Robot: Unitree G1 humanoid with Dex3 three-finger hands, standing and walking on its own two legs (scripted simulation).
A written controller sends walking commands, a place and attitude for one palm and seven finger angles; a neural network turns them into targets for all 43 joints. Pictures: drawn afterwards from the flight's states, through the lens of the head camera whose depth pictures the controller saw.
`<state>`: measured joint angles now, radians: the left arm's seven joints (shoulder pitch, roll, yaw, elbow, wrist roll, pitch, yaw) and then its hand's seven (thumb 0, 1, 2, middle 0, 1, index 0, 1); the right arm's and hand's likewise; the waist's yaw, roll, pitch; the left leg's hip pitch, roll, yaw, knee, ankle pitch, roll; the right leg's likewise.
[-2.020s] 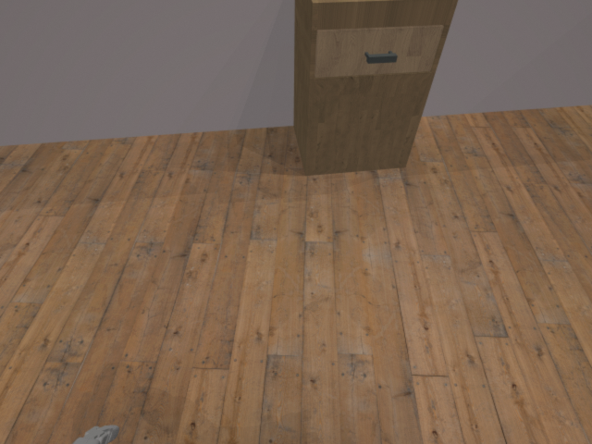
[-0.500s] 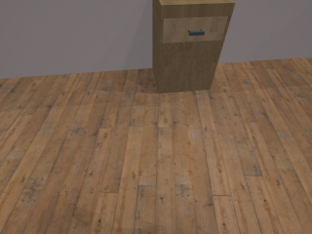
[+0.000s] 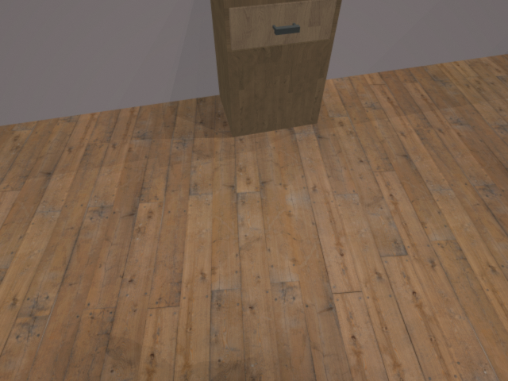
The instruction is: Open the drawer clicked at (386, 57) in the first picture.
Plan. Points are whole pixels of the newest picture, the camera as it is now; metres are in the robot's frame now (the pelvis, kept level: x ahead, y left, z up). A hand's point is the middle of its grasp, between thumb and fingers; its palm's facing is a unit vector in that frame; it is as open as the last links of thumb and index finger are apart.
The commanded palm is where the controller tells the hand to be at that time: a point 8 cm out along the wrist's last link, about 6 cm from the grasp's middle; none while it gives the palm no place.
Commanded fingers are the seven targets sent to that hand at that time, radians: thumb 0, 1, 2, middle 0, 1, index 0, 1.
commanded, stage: walk to a spot facing it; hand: left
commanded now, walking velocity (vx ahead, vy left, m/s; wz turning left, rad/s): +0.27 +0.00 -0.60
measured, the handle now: (285, 27) +1.55 -0.02 -0.14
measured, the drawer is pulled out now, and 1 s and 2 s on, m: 0.00 0.00 0.00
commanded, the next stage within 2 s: none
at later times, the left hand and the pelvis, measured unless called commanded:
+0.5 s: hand out of the picture +0.07 +0.20 -0.15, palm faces -0.12 -0.97 -0.20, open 7.4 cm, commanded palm none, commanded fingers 0.00 0.90 0.90 -0.20 -0.30 -0.20 -0.30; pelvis +0.08 +0.01 +0.01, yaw -14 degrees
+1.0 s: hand (230, 228) +0.46 +0.10 -0.16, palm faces -0.57 -0.81 -0.14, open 7.4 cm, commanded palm none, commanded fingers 0.00 0.90 0.90 -0.20 -0.30 -0.20 -0.30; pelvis +0.26 +0.01 +0.01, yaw -33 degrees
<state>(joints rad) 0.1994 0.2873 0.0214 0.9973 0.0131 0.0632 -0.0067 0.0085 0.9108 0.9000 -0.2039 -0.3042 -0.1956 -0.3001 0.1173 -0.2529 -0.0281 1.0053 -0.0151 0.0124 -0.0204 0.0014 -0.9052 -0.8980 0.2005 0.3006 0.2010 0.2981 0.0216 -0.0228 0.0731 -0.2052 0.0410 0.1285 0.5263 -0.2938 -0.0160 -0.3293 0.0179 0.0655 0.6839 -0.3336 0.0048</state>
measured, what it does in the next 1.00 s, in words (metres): walks ahead, turning right: left foot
